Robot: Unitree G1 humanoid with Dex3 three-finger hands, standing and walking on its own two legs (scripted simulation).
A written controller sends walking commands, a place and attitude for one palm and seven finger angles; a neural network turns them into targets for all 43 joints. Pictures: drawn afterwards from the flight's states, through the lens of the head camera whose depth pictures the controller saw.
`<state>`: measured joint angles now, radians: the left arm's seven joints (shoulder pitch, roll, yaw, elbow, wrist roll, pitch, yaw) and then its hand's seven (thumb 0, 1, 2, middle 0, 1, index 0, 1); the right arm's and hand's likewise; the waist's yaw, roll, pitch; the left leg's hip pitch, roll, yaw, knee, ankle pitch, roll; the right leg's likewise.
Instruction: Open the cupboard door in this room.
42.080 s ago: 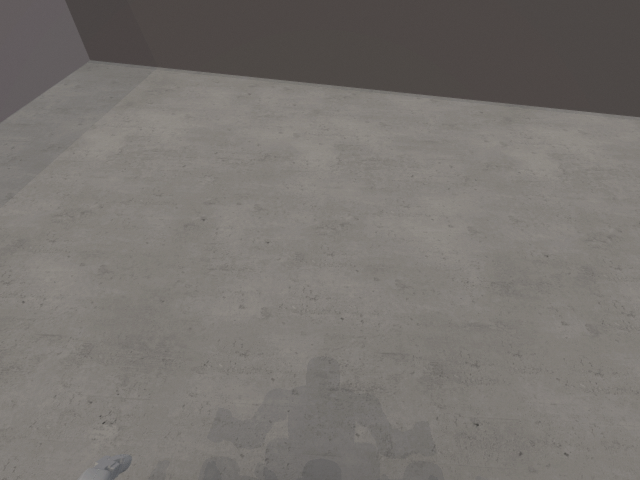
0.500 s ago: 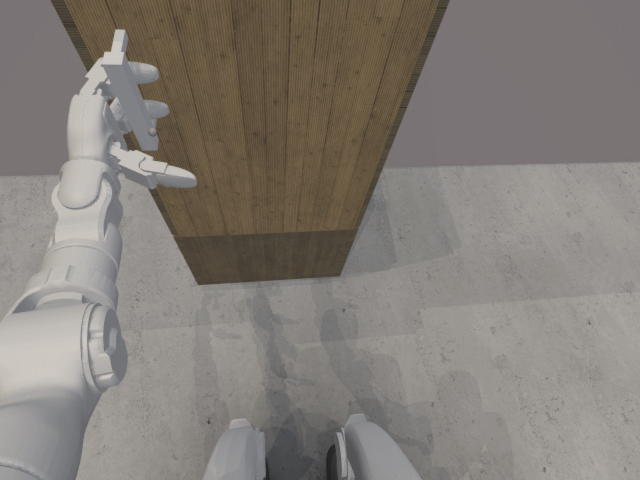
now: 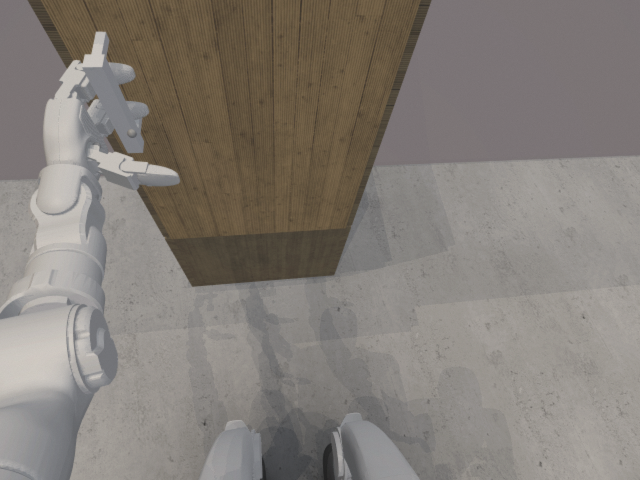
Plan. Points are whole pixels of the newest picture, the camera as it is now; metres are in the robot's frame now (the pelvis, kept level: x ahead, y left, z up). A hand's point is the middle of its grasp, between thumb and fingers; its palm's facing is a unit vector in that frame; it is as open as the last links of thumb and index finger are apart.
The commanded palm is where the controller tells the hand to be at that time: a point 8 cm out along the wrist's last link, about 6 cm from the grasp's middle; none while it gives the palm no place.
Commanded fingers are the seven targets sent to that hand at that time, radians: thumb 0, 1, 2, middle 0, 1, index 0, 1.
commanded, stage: close the thumb around the handle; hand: left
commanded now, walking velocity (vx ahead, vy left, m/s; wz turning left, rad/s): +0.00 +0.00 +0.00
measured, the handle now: (119, 97) +0.56 +0.20 +0.09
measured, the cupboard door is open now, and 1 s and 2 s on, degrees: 0 5 45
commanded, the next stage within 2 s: pull the door open along its arc in 0.60 s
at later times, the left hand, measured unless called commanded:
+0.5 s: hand (135, 134) +0.52 +0.18 +0.07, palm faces +0.04 -1.00 +0.00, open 5.9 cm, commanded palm +0.50 +0.22 +0.08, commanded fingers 0.00 0.90 0.90 -0.40 -1.35 -0.40 -1.35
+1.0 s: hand (146, 151) +0.49 +0.17 +0.07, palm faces +0.02 -1.00 -0.01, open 5.3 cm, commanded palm +0.44 +0.21 +0.08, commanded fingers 0.00 0.90 0.90 -0.40 -1.35 -0.40 -1.35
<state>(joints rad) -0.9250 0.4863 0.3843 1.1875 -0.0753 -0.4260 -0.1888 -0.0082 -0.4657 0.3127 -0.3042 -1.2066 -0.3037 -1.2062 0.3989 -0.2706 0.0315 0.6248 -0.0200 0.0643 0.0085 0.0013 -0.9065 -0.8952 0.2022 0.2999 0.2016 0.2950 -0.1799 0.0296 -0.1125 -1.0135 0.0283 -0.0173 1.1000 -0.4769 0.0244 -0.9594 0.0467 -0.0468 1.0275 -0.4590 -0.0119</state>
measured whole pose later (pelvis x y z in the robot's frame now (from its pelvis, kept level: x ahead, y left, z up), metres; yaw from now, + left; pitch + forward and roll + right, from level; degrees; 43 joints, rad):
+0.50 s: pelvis +0.01 +0.01 +0.00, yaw +0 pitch +22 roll -4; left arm -0.92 0.45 0.36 1.19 -0.08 -0.42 -0.17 0.01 0.67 0.80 -0.38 -1.33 -0.38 -1.33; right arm 0.39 -0.26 0.03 0.62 -0.02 0.07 0.02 0.00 -0.91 -0.90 0.20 0.30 0.20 0.30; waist -0.17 0.04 -0.12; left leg -1.00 0.02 -0.01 1.10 -0.49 0.03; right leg -0.94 0.04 -0.04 1.02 -0.47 0.00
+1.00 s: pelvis +0.01 +0.00 +0.01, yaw -1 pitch +21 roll -3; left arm -0.73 0.38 0.34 1.00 -0.11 -0.41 -0.15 0.01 0.81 0.82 -0.39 -1.35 -0.39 -1.35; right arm 0.42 -0.26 0.02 0.60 -0.01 0.10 0.03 0.00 -0.91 -0.90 0.20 0.30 0.20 0.29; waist -0.15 0.04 -0.14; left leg -0.93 0.03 0.01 1.05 -0.48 0.03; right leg -0.89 0.05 -0.01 0.99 -0.46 0.00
